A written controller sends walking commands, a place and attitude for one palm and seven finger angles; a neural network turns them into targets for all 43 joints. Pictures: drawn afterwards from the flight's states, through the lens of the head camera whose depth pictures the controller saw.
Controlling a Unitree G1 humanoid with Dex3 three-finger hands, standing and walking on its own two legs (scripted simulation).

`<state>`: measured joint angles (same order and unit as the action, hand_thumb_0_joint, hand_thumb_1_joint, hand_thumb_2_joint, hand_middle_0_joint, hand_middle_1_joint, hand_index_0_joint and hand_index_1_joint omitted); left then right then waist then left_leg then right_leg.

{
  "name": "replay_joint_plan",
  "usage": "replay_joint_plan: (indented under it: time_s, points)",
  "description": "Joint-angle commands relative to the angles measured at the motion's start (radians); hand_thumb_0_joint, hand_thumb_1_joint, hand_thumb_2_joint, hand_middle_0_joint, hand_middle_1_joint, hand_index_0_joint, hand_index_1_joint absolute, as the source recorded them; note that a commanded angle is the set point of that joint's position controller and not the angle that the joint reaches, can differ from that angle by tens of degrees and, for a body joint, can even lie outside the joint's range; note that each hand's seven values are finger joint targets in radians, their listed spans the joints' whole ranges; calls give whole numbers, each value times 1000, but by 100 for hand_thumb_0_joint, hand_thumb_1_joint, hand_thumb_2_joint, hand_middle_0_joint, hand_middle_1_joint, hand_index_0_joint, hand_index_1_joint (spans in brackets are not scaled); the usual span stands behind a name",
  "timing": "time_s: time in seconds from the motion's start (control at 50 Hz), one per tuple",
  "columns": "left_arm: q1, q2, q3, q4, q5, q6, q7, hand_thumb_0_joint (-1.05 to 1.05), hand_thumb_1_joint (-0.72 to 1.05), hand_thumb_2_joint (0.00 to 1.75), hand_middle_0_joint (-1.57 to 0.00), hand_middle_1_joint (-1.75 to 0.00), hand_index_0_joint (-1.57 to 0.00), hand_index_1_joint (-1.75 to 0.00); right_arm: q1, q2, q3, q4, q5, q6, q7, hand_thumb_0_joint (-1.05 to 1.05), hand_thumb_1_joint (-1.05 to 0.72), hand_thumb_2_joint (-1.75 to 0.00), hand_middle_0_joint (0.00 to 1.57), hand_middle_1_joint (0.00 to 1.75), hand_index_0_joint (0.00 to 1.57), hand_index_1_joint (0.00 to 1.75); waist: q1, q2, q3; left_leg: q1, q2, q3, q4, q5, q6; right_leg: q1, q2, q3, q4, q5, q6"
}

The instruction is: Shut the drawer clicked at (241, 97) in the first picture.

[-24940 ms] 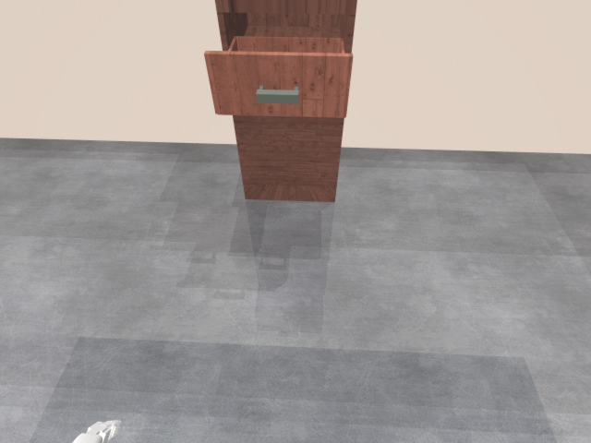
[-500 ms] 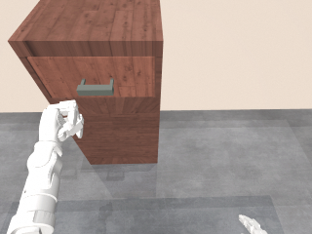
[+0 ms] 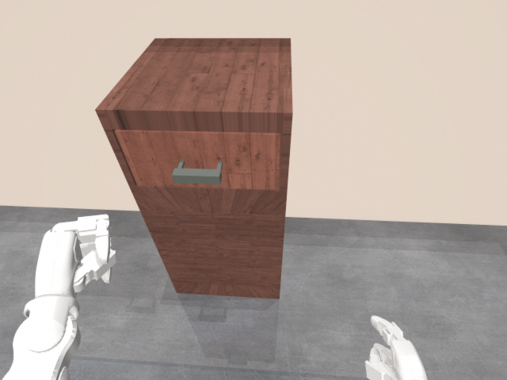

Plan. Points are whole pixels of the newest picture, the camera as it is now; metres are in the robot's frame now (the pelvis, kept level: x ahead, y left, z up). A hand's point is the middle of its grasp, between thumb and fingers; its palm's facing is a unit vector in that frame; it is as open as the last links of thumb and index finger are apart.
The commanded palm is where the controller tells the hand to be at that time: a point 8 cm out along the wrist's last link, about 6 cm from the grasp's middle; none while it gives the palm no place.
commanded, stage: draw the hand back to the body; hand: left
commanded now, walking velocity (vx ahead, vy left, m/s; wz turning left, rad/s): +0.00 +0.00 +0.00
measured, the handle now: (199, 170) +0.58 +0.20 -0.02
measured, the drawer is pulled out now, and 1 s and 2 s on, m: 0.00 0.00 0.00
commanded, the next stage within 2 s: step back with the hand held close in 0.42 s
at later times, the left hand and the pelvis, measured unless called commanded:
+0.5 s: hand (74, 289) +0.18 +0.23 +0.15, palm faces +0.40 -0.84 -0.38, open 3.3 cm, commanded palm +0.13 +0.27 +0.18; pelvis +0.00 -0.01 +0.00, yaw +0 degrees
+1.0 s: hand (61, 291) +0.17 +0.24 +0.15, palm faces +0.25 -0.81 -0.52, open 3.3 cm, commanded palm +0.11 +0.28 +0.18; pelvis -0.03 +0.01 +0.00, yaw -2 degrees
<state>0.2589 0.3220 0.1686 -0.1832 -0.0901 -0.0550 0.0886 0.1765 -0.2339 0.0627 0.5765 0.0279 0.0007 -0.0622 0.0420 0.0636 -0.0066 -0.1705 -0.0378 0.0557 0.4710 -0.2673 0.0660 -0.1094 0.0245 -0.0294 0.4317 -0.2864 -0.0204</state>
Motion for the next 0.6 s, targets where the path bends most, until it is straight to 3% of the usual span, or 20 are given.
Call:
replay_joint_plan:
  time_s: [0.0, 0.2, 0.22, 0.3, 0.36, 0.42, 0.44, 0.52, 0.54, 0.56, 0.58]
  points:
    - [-30, 176, 142, -319, -6, -65, 14, 0, 90, 90, -140, -160, -140, -160, -119, -110, -55, -154, -6, -67, 3, 0, -90, -90, 20, 30, 20, 30, -2, -6, -96, 113, 81, -100, -97, 272, -41, -9, -20, 23, -71, 232, -18]
    - [227, 196, 224, -515, -10, -97, 20, 0, 90, 90, -140, -160, -140, -160, -120, -105, -71, -161, -7, -115, 8, 0, -90, -90, 20, 30, 20, 30, 12, -10, -50, 84, 75, -86, -95, 191, -35, -9, -21, 32, -97, 190, -14]
    - [236, 210, 240, -538, -6, -103, 21, 0, 90, 90, -140, -160, -140, -160, -121, -108, -71, -160, -6, -120, 7, 0, -90, -90, 20, 30, 20, 30, 17, -15, -50, 85, 73, -85, -92, 190, -34, -18, -19, 34, -103, 188, -14]
    - [208, 149, 189, -457, -1, -98, 23, 0, 90, 90, -140, -160, -140, -160, -105, -110, -78, -139, -7, -126, -1, 0, -90, -90, 20, 30, 20, 30, -8, -50, 37, 70, 72, -82, -92, 124, -28, -75, -23, 37, -118, 121, -10]
    - [181, 159, 194, -442, 0, -103, 28, 0, 90, 90, -140, -160, -140, -160, -104, -111, -82, -136, -9, -129, -11, 0, -90, -90, 20, 30, 20, 30, -7, -58, 44, 71, 66, -77, -88, 81, -20, -89, -29, 49, -136, 71, -8]
    - [186, 184, 221, -473, 4, -114, 35, 0, 90, 90, -140, -160, -140, -160, -104, -108, -79, -135, -14, -138, -15, 0, -90, -90, 20, 30, 20, 30, 12, -44, -38, 91, 60, -74, -79, 132, -17, -42, -35, 49, -117, 130, -10]
    - [181, 191, 222, -487, 6, -115, 35, 0, 90, 90, -140, -160, -140, -160, -106, -110, -78, -132, -14, -142, -15, 0, -90, -90, 20, 30, 20, 30, 12, -14, -49, 98, 60, -74, -75, 149, -19, -34, -35, 56, -116, 150, -13]
    - [211, 192, 225, -511, 4, -111, 41, 0, 90, 90, -140, -160, -140, -160, -109, -100, -75, -133, -14, -152, -12, 0, -90, -90, 20, 30, 20, 30, 19, 11, -73, 104, 59, -66, -63, 229, -22, -7, -38, 53, -92, 250, -12]
    - [15, 363, 409, -600, 7, -173, 49, 0, 90, 90, -140, -160, -140, -160, -89, -108, -66, -178, -12, -131, -8, 0, -90, -90, 20, 30, 20, 30, -15, 46, 38, 31, 69, -101, -53, 154, -6, -82, -88, 160, -139, 309, -15]
    - [102, 299, 367, -536, 10, -189, 39, 0, 90, 90, -140, -160, -140, -160, -97, -102, -81, -138, -17, -124, -6, 0, -90, -90, 20, 30, 20, 30, -24, -36, 20, 28, 80, -107, -16, 164, -4, -89, -121, 188, -139, 379, -17]
    - [187, 245, 319, -473, 18, -186, 32, 0, 90, 90, -140, -160, -140, -160, -95, -108, -86, -127, -23, -111, -2, 0, -90, -90, 20, 30, 20, 30, -32, -59, 27, 40, 80, -96, -3, 186, -2, -105, -130, 194, -135, 427, -12]
